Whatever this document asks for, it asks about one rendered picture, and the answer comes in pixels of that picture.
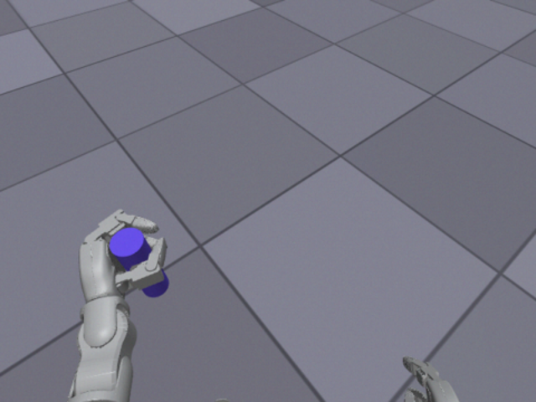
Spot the right robot hand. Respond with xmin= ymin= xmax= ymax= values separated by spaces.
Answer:
xmin=403 ymin=356 xmax=460 ymax=402

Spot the left robot hand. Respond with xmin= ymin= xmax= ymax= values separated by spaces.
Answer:
xmin=79 ymin=209 xmax=168 ymax=303

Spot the can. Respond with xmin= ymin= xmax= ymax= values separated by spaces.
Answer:
xmin=110 ymin=228 xmax=169 ymax=297

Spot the left robot arm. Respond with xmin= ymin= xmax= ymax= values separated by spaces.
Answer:
xmin=67 ymin=296 xmax=137 ymax=402

